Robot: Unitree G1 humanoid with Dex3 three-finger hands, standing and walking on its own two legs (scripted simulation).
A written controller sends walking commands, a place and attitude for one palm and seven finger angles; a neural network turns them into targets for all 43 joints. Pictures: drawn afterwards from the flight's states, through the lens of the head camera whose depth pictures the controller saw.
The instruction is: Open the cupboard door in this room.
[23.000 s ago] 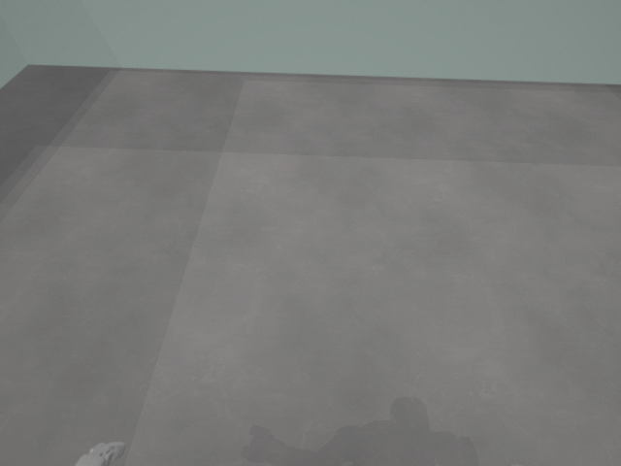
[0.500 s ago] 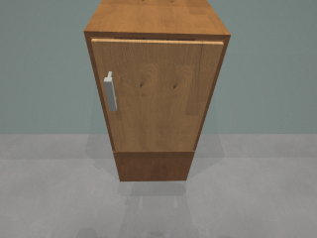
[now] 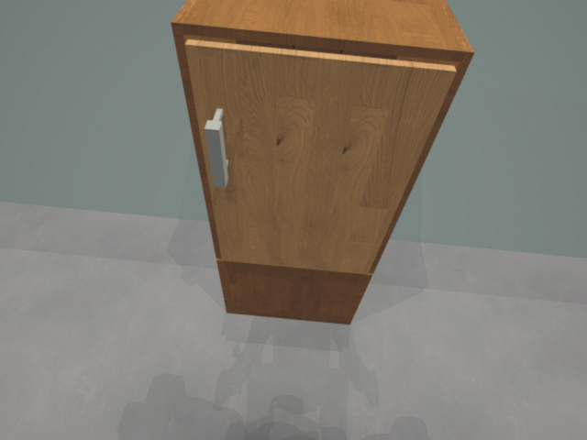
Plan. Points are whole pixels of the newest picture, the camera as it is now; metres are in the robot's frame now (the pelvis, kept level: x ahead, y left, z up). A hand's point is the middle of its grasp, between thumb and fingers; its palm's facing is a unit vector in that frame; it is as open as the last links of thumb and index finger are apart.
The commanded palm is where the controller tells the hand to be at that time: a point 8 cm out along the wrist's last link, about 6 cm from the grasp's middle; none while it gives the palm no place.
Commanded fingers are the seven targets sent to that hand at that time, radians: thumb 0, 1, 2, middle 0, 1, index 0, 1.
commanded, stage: come to a stop and stand still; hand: left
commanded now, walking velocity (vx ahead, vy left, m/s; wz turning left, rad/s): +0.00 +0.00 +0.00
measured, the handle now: (219, 148) +0.57 +0.19 +0.05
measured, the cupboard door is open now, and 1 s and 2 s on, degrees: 0 0 0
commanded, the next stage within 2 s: look again from close up in 0.62 s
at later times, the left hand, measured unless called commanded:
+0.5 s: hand out of the picture +0.04 +0.27 -0.16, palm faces +0.03 -0.96 -0.28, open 7.4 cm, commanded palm none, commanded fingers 0.00 0.90 0.90 -0.20 -0.30 -0.20 -0.30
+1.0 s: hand out of the picture -0.04 +0.19 -0.16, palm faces +0.02 -0.98 -0.18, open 7.4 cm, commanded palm none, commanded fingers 0.00 0.90 0.90 -0.20 -0.30 -0.20 -0.30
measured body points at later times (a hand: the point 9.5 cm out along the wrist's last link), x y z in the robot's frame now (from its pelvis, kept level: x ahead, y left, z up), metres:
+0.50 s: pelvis +0.00 +0.06 +0.00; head -0.01 +0.05 +0.45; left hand +0.04 +0.32 -0.13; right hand +0.04 -0.19 -0.14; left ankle +0.03 +0.07 -0.73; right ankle +0.03 -0.09 -0.73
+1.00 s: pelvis -0.01 +0.03 +0.01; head -0.01 +0.02 +0.46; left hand -0.03 +0.24 -0.15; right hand -0.01 -0.20 -0.15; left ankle +0.03 +0.07 -0.73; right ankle +0.03 -0.10 -0.73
